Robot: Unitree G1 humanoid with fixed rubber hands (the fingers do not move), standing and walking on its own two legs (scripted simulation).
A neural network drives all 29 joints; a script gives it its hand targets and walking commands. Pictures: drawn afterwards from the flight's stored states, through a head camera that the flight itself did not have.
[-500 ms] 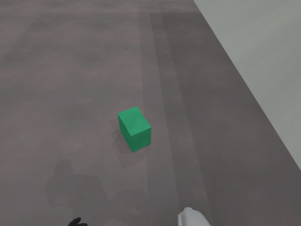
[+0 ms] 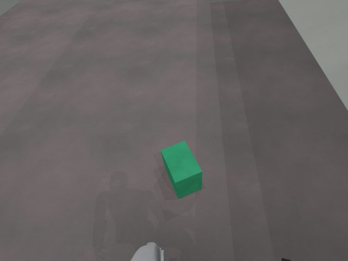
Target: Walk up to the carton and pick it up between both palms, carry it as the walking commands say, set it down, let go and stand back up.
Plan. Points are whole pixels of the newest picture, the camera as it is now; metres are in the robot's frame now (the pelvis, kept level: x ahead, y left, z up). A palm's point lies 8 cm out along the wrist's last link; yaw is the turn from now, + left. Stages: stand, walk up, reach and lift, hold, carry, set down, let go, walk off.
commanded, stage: walk up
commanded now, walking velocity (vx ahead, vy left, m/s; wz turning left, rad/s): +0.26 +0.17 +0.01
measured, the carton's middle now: (181, 169) +0.68 +0.08 -0.67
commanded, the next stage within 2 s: none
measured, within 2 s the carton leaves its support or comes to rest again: neither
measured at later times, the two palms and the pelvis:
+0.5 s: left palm (90, 238) +0.20 +0.29 -0.15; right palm out of the picture +0.09 -0.20 -0.12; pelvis +0.12 +0.04 +0.00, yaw +0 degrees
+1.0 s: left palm (103, 248) +0.17 +0.24 -0.15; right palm out of the picture +0.13 -0.21 -0.15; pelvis +0.15 +0.02 +0.00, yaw +0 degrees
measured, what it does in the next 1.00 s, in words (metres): walks ahead: left foot, then right foot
